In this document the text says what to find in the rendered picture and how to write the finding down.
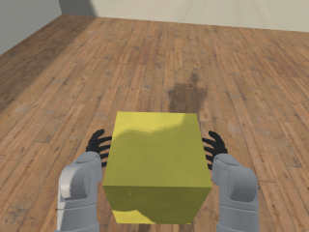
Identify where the right robot forearm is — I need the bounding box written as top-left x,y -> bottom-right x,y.
211,153 -> 260,232

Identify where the carton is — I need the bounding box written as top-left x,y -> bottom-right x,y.
102,111 -> 212,224

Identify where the left robot forearm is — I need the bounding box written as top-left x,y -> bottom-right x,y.
53,151 -> 102,232

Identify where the robot right hand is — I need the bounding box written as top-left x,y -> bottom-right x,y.
202,130 -> 228,170

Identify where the robot left hand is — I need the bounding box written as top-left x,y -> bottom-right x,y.
85,129 -> 113,167

